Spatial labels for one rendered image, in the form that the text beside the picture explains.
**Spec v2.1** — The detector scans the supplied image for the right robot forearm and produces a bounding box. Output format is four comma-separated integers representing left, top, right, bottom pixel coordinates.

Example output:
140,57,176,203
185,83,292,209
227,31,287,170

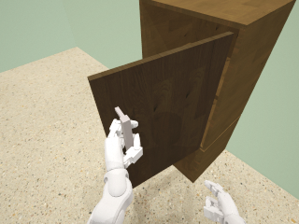
223,215,247,224

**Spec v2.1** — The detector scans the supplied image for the left robot hand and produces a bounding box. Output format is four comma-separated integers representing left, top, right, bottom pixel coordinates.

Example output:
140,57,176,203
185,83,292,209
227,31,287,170
104,119,143,172

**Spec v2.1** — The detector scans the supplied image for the handle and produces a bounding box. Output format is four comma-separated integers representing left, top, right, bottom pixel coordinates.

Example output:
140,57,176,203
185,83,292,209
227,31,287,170
115,106,134,151

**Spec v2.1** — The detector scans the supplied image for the left robot forearm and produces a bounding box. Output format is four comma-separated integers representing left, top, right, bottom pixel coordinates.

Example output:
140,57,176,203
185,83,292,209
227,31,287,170
86,168,134,224

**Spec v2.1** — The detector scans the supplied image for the right robot hand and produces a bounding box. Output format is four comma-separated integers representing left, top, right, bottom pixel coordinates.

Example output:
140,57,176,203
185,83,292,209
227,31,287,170
203,180,239,224

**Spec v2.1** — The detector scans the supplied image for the cupboard door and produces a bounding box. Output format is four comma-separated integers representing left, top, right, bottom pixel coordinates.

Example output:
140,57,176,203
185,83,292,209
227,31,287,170
87,31,234,189

